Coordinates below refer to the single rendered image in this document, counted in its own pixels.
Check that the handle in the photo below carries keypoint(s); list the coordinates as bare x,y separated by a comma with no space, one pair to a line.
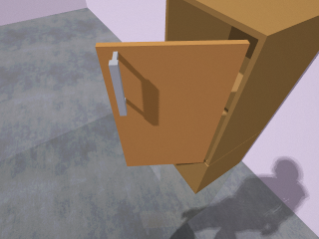
116,77

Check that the cupboard door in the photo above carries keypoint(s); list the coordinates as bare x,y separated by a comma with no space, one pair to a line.
175,91

